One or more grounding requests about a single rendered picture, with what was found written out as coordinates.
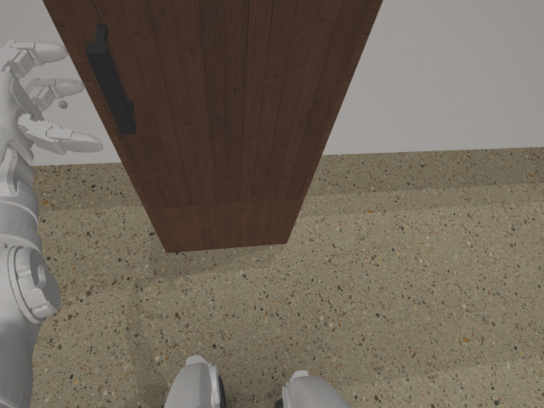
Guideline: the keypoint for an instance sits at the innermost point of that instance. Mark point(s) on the handle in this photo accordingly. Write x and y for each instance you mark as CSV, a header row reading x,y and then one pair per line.
x,y
103,67

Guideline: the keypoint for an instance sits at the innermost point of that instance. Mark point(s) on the cupboard door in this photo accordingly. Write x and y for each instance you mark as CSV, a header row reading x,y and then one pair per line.
x,y
231,98

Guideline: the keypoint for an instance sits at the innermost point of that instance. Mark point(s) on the robot right shin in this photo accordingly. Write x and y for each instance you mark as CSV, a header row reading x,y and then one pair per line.
x,y
299,374

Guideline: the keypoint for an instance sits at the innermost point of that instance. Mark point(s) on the robot left thigh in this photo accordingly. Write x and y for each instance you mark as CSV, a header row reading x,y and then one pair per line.
x,y
195,386

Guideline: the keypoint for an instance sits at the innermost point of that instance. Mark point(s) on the robot left hand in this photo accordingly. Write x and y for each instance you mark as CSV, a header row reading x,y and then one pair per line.
x,y
16,62

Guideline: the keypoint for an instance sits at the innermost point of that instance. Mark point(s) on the left robot forearm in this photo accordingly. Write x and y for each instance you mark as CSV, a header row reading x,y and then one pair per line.
x,y
18,201

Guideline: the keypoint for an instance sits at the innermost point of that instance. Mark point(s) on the robot left upper arm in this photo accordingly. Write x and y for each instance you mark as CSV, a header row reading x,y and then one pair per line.
x,y
28,294

